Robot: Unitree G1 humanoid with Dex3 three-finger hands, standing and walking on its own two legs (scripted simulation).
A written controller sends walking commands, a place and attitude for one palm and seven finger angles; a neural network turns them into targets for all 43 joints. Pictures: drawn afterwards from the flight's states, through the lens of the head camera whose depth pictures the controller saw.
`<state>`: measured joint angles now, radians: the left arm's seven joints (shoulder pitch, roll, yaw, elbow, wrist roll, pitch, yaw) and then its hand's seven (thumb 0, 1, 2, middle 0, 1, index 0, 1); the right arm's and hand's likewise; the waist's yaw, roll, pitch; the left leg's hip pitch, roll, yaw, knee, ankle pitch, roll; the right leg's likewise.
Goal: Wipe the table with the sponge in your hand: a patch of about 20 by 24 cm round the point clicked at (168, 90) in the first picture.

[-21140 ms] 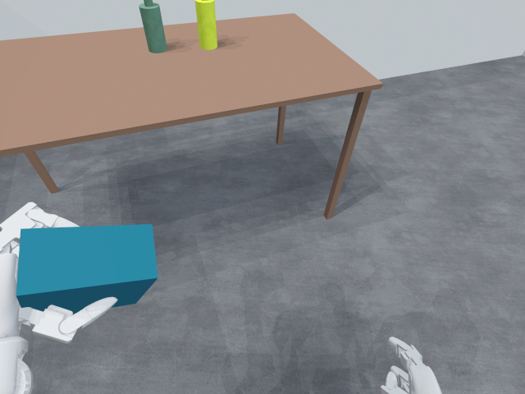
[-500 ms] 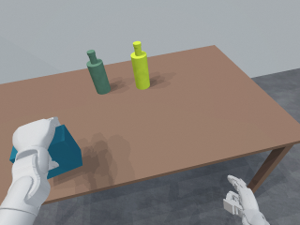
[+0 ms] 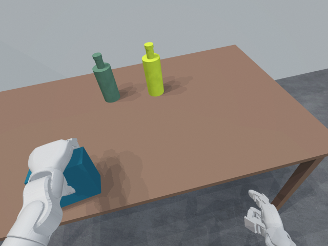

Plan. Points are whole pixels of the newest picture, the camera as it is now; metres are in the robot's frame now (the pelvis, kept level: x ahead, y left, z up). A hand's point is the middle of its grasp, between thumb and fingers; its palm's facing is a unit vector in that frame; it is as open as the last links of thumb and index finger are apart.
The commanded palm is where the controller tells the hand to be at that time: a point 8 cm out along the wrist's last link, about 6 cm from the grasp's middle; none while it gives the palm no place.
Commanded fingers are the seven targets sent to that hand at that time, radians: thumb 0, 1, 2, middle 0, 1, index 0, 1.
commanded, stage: move the sponge above the wiping area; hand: left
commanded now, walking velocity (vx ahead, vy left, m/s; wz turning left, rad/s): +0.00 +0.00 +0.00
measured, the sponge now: (71, 183) +0.24 +0.29 +0.02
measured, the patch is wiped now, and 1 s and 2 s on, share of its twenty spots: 0.00 0.00 0.00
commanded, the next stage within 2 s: lower the sponge onto the table in 0.08 s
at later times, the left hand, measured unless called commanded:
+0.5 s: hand (73, 173) +0.25 +0.26 +0.07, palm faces -0.09 -0.09 -0.99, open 10.2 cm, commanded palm +0.23 +0.27 +0.16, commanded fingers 0.00 0.10 1.30 -1.20 -1.60 -1.20 -1.60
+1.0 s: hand (75, 167) +0.26 +0.26 +0.07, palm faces -0.01 -0.03 -1.00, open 10.2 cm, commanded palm +0.23 +0.27 +0.14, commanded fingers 0.00 0.10 1.30 -1.20 -1.60 -1.20 -1.60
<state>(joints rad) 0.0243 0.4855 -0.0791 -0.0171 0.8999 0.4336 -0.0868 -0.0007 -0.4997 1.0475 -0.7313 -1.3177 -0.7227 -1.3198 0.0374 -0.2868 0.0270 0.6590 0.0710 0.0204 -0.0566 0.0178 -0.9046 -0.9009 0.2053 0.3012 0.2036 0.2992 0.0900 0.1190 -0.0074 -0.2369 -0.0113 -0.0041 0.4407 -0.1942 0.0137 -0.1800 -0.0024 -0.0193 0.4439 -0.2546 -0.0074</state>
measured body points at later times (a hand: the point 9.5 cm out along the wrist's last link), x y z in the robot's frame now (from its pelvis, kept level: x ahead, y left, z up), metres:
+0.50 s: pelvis +0.00 +0.01 +0.00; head -0.01 -0.03 +0.45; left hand +0.24 +0.26 +0.13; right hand +0.24 -0.20 -0.09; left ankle +0.03 +0.11 -0.74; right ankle -0.01 -0.12 -0.74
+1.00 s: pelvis -0.01 -0.01 +0.00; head -0.01 -0.04 +0.45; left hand +0.26 +0.26 +0.13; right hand +0.22 -0.22 -0.09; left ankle +0.03 +0.11 -0.74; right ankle -0.01 -0.12 -0.74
